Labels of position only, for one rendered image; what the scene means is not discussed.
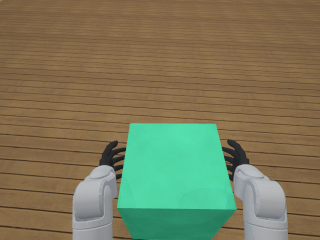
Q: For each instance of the carton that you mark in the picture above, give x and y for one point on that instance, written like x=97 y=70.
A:
x=175 y=183

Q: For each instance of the right robot hand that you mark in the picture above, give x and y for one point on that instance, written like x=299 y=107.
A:
x=239 y=157

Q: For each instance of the right robot forearm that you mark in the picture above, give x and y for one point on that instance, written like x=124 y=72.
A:
x=264 y=204

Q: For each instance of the left robot hand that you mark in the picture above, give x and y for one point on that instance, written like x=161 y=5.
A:
x=108 y=160

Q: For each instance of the left robot forearm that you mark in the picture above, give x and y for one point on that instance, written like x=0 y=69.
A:
x=92 y=205

